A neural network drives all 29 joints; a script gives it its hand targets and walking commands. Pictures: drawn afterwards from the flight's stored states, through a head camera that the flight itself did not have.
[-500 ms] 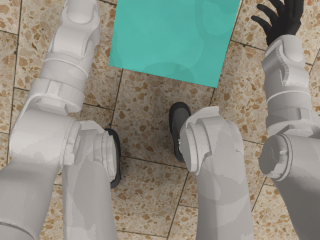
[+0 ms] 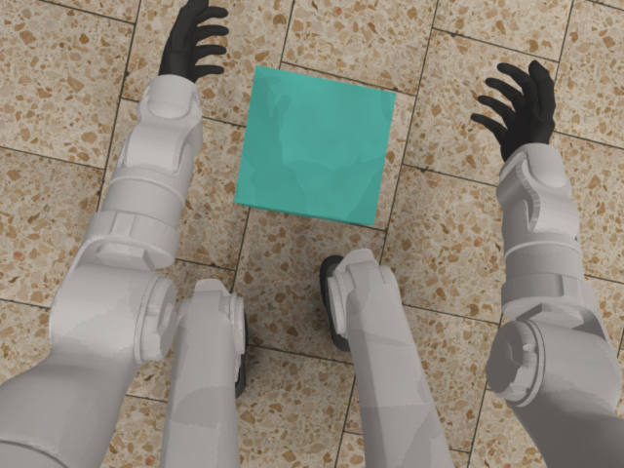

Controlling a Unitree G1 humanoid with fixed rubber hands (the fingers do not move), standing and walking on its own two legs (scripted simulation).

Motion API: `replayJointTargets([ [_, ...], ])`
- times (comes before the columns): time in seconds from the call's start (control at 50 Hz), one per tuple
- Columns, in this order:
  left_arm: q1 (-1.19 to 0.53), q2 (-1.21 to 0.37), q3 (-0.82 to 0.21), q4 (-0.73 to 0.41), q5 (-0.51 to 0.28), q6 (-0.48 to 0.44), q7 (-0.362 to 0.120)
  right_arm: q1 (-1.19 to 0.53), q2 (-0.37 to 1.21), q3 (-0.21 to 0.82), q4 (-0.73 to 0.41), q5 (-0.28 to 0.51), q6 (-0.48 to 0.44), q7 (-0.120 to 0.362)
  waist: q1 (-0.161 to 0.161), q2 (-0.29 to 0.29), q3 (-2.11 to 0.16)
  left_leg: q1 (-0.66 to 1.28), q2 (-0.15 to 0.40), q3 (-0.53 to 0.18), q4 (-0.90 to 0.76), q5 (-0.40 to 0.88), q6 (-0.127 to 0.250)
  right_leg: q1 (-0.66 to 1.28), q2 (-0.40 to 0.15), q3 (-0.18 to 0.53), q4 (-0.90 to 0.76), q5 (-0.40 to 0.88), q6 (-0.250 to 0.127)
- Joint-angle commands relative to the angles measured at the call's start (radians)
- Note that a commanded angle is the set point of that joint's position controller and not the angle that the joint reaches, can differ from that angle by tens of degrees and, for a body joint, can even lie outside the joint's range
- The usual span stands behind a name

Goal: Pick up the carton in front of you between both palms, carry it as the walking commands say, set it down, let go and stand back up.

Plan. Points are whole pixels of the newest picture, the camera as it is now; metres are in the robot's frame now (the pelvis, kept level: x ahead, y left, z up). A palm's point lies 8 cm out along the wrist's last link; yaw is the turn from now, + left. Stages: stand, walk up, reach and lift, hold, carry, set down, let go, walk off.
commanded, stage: set down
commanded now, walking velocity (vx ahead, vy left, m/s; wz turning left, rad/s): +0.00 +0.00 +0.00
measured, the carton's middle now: (309, 159) +0.46 -0.09 -0.38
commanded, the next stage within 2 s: let go in 0.38 s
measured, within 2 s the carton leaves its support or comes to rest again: neither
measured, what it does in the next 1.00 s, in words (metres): rises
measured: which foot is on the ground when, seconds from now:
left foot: down 0.00-1.00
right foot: down 0.00-1.00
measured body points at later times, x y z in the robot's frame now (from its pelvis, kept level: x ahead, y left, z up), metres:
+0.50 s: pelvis +0.03 -0.01 +0.13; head +0.30 -0.04 +0.49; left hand +0.54 +0.07 +0.03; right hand +0.42 -0.32 +0.03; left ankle +0.07 +0.13 -0.47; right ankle +0.13 -0.12 -0.47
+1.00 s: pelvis +0.10 -0.02 +0.25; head +0.24 -0.02 +0.68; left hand +0.39 +0.16 +0.14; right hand +0.30 -0.28 +0.16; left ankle +0.07 +0.13 -0.47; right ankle +0.13 -0.12 -0.47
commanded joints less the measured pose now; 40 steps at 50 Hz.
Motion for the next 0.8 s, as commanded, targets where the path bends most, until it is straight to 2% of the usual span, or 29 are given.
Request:
replayJointTargets([
  [0.0,-0.25,0.033,0.001,-0.187,0.014,0.0,0.005,-0.121,-0.163,-0.029,-0.146,0.003,-0.005,0.018,-0.076,0.121,-1.098,0.487,-0.049,0.131,-0.248,0.162,-0.011,0.807,0.041,-0.161,-0.171,0.383,0.038],
  [0.12,-0.152,0.012,0.036,-0.177,0.045,0.009,-0.003,-0.064,-0.135,-0.029,-0.14,-0.009,0.005,0.043,-0.051,0.085,-1.032,0.519,-0.045,0.123,-0.36,0.193,-0.008,0.897,0.046,-0.148,-0.271,0.419,0.039],
  [0.22,-0.104,0.003,0.055,-0.15,0.052,-0.007,-0.016,-0.041,-0.12,-0.033,-0.136,-0.033,-0.008,0.051,-0.045,0.051,-0.976,0.558,-0.039,0.111,-0.46,0.213,-0.005,0.98,0.044,-0.134,-0.364,0.439,0.039],
  [0.34,-0.081,0.005,0.065,-0.119,0.05,-0.024,-0.033,-0.025,-0.105,-0.035,-0.117,-0.055,-0.024,0.056,-0.041,0.037,-0.918,0.633,-0.03,0.095,-0.577,0.232,-0.004,1.064,0.039,-0.123,-0.477,0.444,0.036],
  [0.4,-0.038,-0.007,0.078,-0.102,0.058,-0.034,-0.035,0.005,-0.096,-0.026,-0.106,-0.07,-0.033,0.062,-0.027,0.034,-0.913,0.686,-0.025,0.089,-0.631,0.252,-0.005,1.108,0.037,-0.121,-0.528,0.446,0.034],
  [0.5,0.159,-0.066,0.1,-0.148,0.101,-0.048,-0.01,0.168,-0.094,0.014,-0.143,-0.106,-0.046,0.088,-0.005,0.016,-0.96,0.817,-0.026,0.085,-0.734,0.333,-0.01,1.284,0.039,-0.115,-0.612,0.517,0.025],
  [0.56,0.312,-0.112,0.11,-0.233,0.131,-0.059,0.016,0.294,-0.098,0.057,-0.193,-0.129,-0.054,0.11,0.009,-0.006,-0.936,0.89,-0.025,0.083,-0.809,0.36,-0.011,1.413,0.039,-0.101,-0.671,0.541,0.014],
  [0.64,0.443,-0.133,0.099,-0.36,0.131,-0.083,0.035,0.416,-0.111,0.119,-0.26,-0.146,-0.067,0.128,0.013,-0.04,-0.798,0.941,-0.02,0.08,-0.911,0.317,-0.007,1.545,0.03,-0.071,-0.763,0.5,0.002],
  [0.7,0.546,-0.124,0.084,-0.395,0.117,-0.106,0.03,0.522,-0.102,0.171,-0.283,-0.134,-0.078,0.133,0.029,-0.059,-0.679,0.968,-0.015,0.084,-0.975,0.269,0.001,1.636,0.019,-0.048,-0.828,0.465,0.0],
  [0.78,0.716,-0.098,0.067,-0.374,0.097,-0.14,0.003,0.687,-0.083,0.233,-0.302,-0.108,-0.096,0.131,0.052,-0.096,-0.567,1.002,-0.008,0.084,-1.043,0.246,0.017,1.782,0.005,-0.012,-0.903,0.488,0.005],
])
